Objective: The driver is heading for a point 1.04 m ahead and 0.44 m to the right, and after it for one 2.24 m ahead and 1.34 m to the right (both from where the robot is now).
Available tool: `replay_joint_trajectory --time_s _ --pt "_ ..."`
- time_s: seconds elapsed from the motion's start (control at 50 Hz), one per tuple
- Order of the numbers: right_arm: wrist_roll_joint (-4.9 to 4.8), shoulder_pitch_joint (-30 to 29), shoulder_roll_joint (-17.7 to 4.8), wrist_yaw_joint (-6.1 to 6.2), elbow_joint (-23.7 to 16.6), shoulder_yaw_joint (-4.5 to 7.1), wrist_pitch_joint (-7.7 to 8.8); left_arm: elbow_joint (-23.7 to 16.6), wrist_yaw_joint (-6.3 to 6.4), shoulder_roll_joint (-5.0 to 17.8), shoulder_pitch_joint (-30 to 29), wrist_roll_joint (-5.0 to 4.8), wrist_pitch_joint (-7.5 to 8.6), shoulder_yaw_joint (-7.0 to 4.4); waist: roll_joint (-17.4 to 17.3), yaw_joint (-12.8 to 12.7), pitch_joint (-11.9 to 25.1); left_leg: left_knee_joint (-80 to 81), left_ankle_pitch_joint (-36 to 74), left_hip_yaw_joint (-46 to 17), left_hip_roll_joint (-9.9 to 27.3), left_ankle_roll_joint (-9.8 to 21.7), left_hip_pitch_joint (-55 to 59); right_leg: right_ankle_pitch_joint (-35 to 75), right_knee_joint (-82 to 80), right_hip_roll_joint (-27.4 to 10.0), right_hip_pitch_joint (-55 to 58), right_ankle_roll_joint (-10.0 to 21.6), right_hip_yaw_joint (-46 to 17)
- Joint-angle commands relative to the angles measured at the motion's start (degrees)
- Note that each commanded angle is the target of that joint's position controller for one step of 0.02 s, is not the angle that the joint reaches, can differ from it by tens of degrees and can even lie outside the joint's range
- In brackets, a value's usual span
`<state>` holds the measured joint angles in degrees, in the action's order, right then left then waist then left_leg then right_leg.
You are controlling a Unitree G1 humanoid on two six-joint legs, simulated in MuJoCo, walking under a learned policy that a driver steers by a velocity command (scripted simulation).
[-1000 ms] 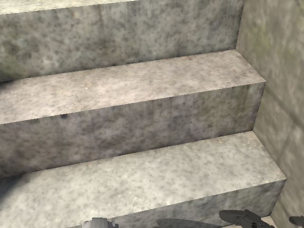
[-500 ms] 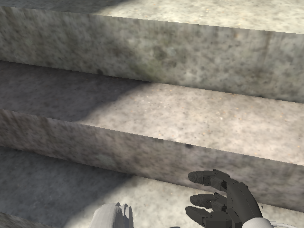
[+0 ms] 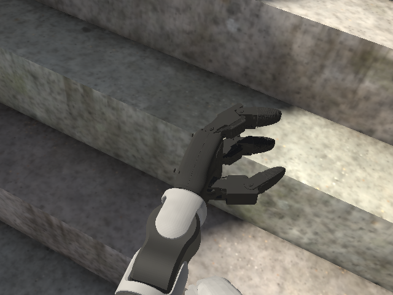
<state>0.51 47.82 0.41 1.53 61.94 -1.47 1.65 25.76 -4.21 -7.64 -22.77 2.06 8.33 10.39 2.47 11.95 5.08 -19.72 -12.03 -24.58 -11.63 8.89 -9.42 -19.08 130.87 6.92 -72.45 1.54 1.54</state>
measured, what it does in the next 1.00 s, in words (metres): climbs, turning right: right foot 0.22 m higher, then left foot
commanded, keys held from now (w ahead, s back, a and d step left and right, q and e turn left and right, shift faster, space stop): w+shift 0.04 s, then w+e+shift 0.96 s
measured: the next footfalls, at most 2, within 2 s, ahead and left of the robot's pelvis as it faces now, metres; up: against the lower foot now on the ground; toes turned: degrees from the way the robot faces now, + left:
right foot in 0.16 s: +0.20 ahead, -0.11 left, +0.22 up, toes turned +3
left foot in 0.46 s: +0.34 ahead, +0.26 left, +0.22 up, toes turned -7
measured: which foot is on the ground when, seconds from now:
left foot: down 0.00-0.16, up 0.18-0.44, down 0.46-0.72, up 0.74-1.00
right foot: up 0.00-0.14, down 0.16-0.46, up 0.48-0.70, down 0.72-1.00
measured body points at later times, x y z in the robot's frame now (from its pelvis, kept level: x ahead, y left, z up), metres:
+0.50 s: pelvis +0.21 +0.10 +0.14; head +0.21 +0.14 +0.59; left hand +0.30 +0.32 -0.01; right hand +0.44 -0.11 +0.13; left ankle +0.30 +0.26 -0.54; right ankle +0.16 -0.10 -0.51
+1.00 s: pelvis +0.32 +0.10 +0.20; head +0.30 +0.08 +0.64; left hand +0.46 +0.27 +0.07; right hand +0.46 -0.15 +0.17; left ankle +0.42 +0.19 -0.18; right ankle +0.24 +0.05 -0.53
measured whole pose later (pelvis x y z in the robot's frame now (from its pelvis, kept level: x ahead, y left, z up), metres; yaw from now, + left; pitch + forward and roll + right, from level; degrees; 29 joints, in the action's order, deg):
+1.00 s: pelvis +0.32 +0.10 +0.20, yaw -37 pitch +3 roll +2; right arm 2.2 1.7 -4.8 -1.9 28.7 -8.5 7.4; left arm 43.8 0.3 7.7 26.5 2.2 2.7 1.2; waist -0.9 -4.3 5.1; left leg -129.9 -17.1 -1.1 1.0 -0.7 -70.7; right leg -23.1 38.1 6.1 -17.4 6.4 -8.6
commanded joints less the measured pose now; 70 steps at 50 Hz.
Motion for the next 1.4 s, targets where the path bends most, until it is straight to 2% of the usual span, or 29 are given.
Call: replay_joint_trajectory --time_s 0.02,0.08,0.12,0.14,0.16,0.18,0.2,0.26,0.32,0.4,0.44,0.48,0.52,0.54,0.6,0.68,0.72,0.74,0.76,0.8,0.88,1.02,1.1,1.14,1.16,1.18,1.2,1.28,1.4 --pt "-0.59 0.8 -2.9 1.95 -2.0 0.51 -0.89 -7.1 2.5 -1.2 -17.8 -0.95 -0.2 -1.56 -3.9 -3.6 -7.8 7.9 21.1 -11.7 18.6 4.7 5.0 -1.8 -6.1 -4.4 -13.2 -0.6 4.5" --pt "0.14 4.2 -4.8 3.2 1.8 0.57 0.4 -11.0 4.3 1.1 -21.8 -1.07 0.56 -4.05 -16.0 -5.3 5.6 11.3 85.8 0.3 16.7 1.8 -17.3 -9.4 -42.5 1.1 47.7 2.5 15.0" --pt "0.54 -2.4 -14.9 3.25 1.5 2.67 1.95 -1.7 4.03 14.4 5.2 -4.81 -0.94 -10.21 -31.2 -17.4 10.9 -10.8 140.4 2.3 20.7 1.8 2.9 -20.5 -54.3 0.7 52.4 4.6 5.6" --pt "-0.35 -8.5 -19.5 3.67 -1.6 4.57 2.28 4.6 3.05 21.6 18.7 -4.58 -2.17 -12.52 -24.3 -22.3 16.6 -19.2 149.6 3.1 20.5 1.3 2.0 -24.1 -59.2 1.7 61.9 7.9 -1.5" --pt "-2.35 -7.6 -16.4 2.93 -2.6 5.19 2.87 10.2 2.34 19.4 25.6 -1.75 -2.66 -11.95 -4.6 -19.7 23.0 -34.3 138.9 1.6 14.5 -7.0 -15.5 -24.5 -65.3 -3.6 83.2 18.0 -18.6" --pt "-1.41 -22.5 -17.6 1.33 -6.8 4.58 3.95 16.9 1.91 21.6 40.4 -1.54 -4.81 -12.28 26.7 -29.3 26.9 -71.3 43.6 3.2 6.4 -8.6 -25.9 -14.6 -84.6 -15.0 86.3 26.7 -42.1" --pt "-0.94 -32.8 -15.7 -0.2 -13.7 4.23 5.27 19.6 3.05 16.4 37.5 -0.42 -5.6 -10.86 33.8 -23.2 19.7 -94.1 2.8 3.0 3.2 -9.3 -36.9 -19.4 -99.1 -19.0 71.0 26.6 -57.6" --pt "2.98 -34.9 -8.3 -4.41 -24.6 0.03 4.7 23.6 5.14 8.2 26.5 -2.44 -3.74 -8.77 -1.0 -7.1 -7.8 -96.5 -8.1 8.5 9.4 -5.7 -42.9 -20.5 -94.1 -11.0 38.0 16.7 -34.3" --pt "2.97 -31.5 -5.7 -5.34 -26.8 -2.43 5.12 21.7 7.21 15.1 19.9 -2.5 -3.11 -10.09 -8.2 0.3 -13.5 -85.8 -10.7 13.9 14.6 -6.1 -37.8 -15.0 -97.7 -10.9 19.5 14.5 -26.7" --pt "3.41 -35.5 -7.4 -4.49 -29.8 -5.34 4.78 18.0 7.9 23.8 24.3 -3.51 -3.47 -11.8 -6.8 -1.0 -3.0 -51.8 -0.3 24.6 18.2 -8.1 -17.2 -7.7 -92.1 -4.9 13.0 10.7 -14.0" --pt "-1.19 -32.0 -10.0 -3.65 -28.7 -4.49 3.41 17.2 8.16 24.0 31.2 -5.05 -6.0 -11.9 -5.1 -0.8 2.5 -22.2 -1.1 33.3 14.2 -11.2 2.4 -12.7 -88.0 -3.1 15.9 8.5 -11.5" --pt "-3.84 -24.1 -17.3 -2.46 -23.4 -0.7 2.74 11.1 7.98 21.4 29.8 -3.07 -5.64 -11.29 -8.7 0.1 2.4 -3.6 8.6 18.5 23.4 -9.7 11.8 -14.4 -63.8 -0.9 21.2 3.6 -12.4" --pt "6.12 -31.1 -31.1 -2.61 -27.3 3.18 5.84 5.6 4.07 16.5 43.8 -3.08 -1.31 -10.7 -33.1 -10.7 27.5 -11.2 47.0 -11.6 43.5 1.4 22.3 -10.9 -24.0 0.7 17.6 -3.5 -4.5" --pt "7.7 -36.5 -28.1 -2.1 -29.6 2.3 5.55 5.5 4.31 20.0 38.5 -3.83 -2.34 -12.21 -22.2 -10.9 22.6 -7.5 35.5 -8.5 43.8 4.3 11.2 -6.5 -10.1 -2.1 17.1 -4.9 -2.5" --pt "0.29 -40.3 -20.9 1.57 -28.4 1.29 5.14 -0.9 3.8 18.3 32.8 -1.37 -8.2 -9.9 -13.8 -17.1 2.4 -10.2 3.1 10.1 32.9 -2.5 -6.8 -8.1 -35.8 -11.8 19.5 -2.0 -7.9" --pt "0.45 -55.6 -21.5 1.77 -33.0 1.73 5.3 9.8 2.92 22.6 56.1 2.02 -9.66 -12.2 -8.8 -28.7 4.3 -23.6 43.9 28.2 28.4 -2.4 -20.4 -5.5 -86.7 -7.1 60.3 4.3 4.0" --pt "-0.4 -58.6 -14.4 1.05 -34.8 -0.66 3.84 17.8 2.09 20.4 61.7 4.11 -9.46 -11.74 7.6 -28.0 -1.4 -54.7 12.4 33.4 20.7 -3.2 -32.5 15.7 -101.6 -5.9 69.8 10.7 4.7" --pt "-1.03 -58.6 -6.4 0.39 -39.4 -2.32 3.55 16.3 1.01 19.2 53.6 5.78 -7.87 -10.32 14.4 -19.3 -9.0 -81.3 -7.5 29.3 14.4 -6.3 -49.7 20.2 -93.5 -7.4 65.7 12.2 -8.5" --pt "0.95 -50.6 -3.9 -1.61 -41.3 -4.27 4.74 11.4 1.16 23.0 44.5 2.94 -6.87 -10.97 11.5 -11.6 -6.5 -89.7 -8.3 23.4 12.6 -9.6 -56.4 18.3 -98.1 -12.8 64.7 17.7 -24.3" --pt "1.29 -48.8 -11.3 -4.12 -39.3 -3.75 6.48 6.6 3.44 30.5 39.6 -1.89 -6.65 -13.87 5.2 -13.0 -5.9 -84.7 -4.4 19.2 14.4 -11.9 -64.4 -22.8 -112.9 -21.2 61.7 21.8 -45.6" --pt "1.88 -50.2 -11.9 -3.17 -37.2 -3.82 5.7 8.7 4.4 26.6 35.1 0.63 -4.86 -12.02 -1.6 -11.2 -3.8 -96.8 2.7 22.9 12.9 -11.2 -60.5 -14.7 -111.1 -18.5 50.8 19.3 -39.3" --pt "1.41 -61.7 -4.4 -3.76 -43.8 -7.7 8.23 17.1 5.56 23.3 53.9 -1.1 -5.33 -11.64 -1.8 -16.2 -7.5 -114.8 -8.8 20.1 16.4 -9.3 -90.5 -7.3 -112.2 -18.3 72.2 15.5 -38.9" --pt "4.73 -70.6 -0.6 -2.34 -51.4 -9.86 6.99 20.7 6.92 27.3 49.3 -3.93 -7.33 -12.71 5.6 -11.8 1.1 -68.0 -14.6 34.1 14.5 -7.8 -21.2 16.4 -135.0 -14.9 26.9 15.5 -23.7" --pt "0.91 -38.1 -19.4 -0.07 -43.7 1.08 6.59 21.3 5.63 37.8 42.2 -2.79 -3.8 -15.6 13.8 6.0 17.3 -55.1 -27.2 27.7 9.7 -6.1 0.4 99.9 -107.5 -14.1 51.4 11.4 -18.6" --pt "0.85 -20.8 -27.0 -0.24 -36.7 4.34 6.06 18.3 5.36 42.2 33.2 -1.77 -3.04 -17.41 10.4 11.8 25.9 -45.1 -30.0 14.5 12.0 -4.4 10.3 106.8 -90.5 -14.3 55.5 11.0 -21.1" --pt "2.76 -18.9 -29.9 0.15 -31.0 5.8 5.88 11.8 3.73 27.2 32.7 -2.34 -1.91 -14.76 -24.4 1.5 34.1 -25.3 -39.1 -19.2 28.3 4.5 25.2 64.4 -64.3 -4.2 34.9 10.5 -21.2" --pt "4.73 -24.8 -26.3 1.91 -32.7 4.62 4.54 10.6 1.52 23.8 30.0 -1.63 -1.17 -13.45 -32.4 -1.4 36.7 -4.9 -41.5 -44.3 35.2 7.6 20.2 22.7 -33.1 0.7 24.0 6.4 -24.0" --pt "1.57 -48.9 -6.7 3.63 -25.0 -0.55 -2.04 4.5 0.54 19.9 35.5 -2.01 -9.18 -11.15 -10.6 -21.5 -6.0 -16.5 -36.8 8.5 30.3 -4.6 -34.7 11.6 -14.5 -7.3 18.2 2.5 -10.0" --pt "1.72 -43.3 -17.4 3.3 -22.2 3.37 -0.68 4.2 5.34 19.4 30.4 -1.86 -11.91 -9.67 -5.1 -19.8 -9.8 -6.9 -24.7 23.7 33.2 -2.2 -31.1 24.7 -24.7 -9.8 16.2 -2.8 -6.2"
Over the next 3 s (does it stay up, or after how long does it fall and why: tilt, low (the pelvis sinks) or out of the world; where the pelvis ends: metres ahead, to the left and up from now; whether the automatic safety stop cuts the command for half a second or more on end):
stays up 0.68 -0.12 0.62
